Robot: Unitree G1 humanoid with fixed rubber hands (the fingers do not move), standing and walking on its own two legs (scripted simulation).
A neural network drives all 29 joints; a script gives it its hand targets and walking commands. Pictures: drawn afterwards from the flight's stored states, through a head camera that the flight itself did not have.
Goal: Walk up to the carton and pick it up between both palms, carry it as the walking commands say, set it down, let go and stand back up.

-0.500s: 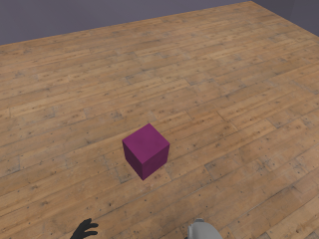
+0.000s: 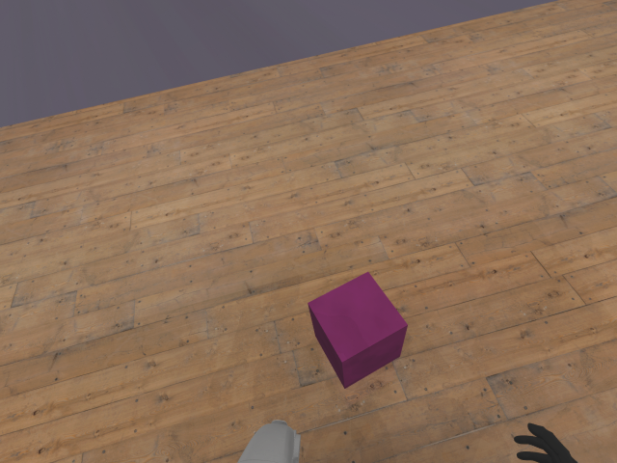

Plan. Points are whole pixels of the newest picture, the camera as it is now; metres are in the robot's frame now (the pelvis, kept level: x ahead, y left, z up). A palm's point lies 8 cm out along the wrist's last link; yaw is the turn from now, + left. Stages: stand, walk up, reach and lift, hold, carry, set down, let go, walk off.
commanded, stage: walk up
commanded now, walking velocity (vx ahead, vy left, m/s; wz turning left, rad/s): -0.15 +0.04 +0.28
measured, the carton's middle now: (356, 331) +0.57 -0.01 -0.65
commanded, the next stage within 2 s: none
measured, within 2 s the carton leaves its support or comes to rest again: neither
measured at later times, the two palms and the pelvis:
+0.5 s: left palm out of the picture -0.01 +0.30 -0.14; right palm out of the picture +0.09 -0.20 -0.13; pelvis -0.03 +0.05 -0.01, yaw +3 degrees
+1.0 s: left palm out of the picture -0.05 +0.29 -0.14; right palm out of the picture +0.00 -0.19 -0.14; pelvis -0.04 +0.05 +0.00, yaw +5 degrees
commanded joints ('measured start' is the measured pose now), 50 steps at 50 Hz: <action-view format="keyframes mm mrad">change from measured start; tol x16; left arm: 1 -92 136 31 -110 7 1 -11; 23 128 4 -27 18 -25 16 -18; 27 -55 121 -14 1 -14 -14 -22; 50 14 20 -39 134 -14 -15 -13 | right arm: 1 94 9 22 -30 14 6 8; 9 173 -217 -26 -37 -4 -80 -16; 13 -40 -109 8 -89 -2 -72 -35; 50 210 10 7 246 3 -97 -72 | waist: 1 -65 -314 -133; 6 -90 -196 -149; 9 -58 379 -132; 20 -83 255 -143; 25 -25 -256 -42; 50 -69 31 -75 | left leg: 1 199 11 44 -206 26 16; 7 401 65 -1 -724 179 82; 8 441 294 -302 -800 598 123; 10 298 408 -352 -773 767 239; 16 360 249 -171 -809 420 236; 18 362 143 -77 -901 -30 235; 28 264 -9 20 -534 106 126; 35 473 115 -45 -736 490 164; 50 369 108 -75 -835 142 168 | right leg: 1 -46 -144 44 -154 172 -102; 6 17 -144 57 48 236 -70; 7 -38 -85 26 198 136 -46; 8 -249 58 31 399 -407 0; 9 -232 125 130 584 -552 24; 15 -139 140 165 791 -281 55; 22 140 171 38 -104 -145 -5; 25 73 -126 396 -315 -78 -68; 32 107 -34 165 -124 275 -76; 50 57 43 81 -114 -102 2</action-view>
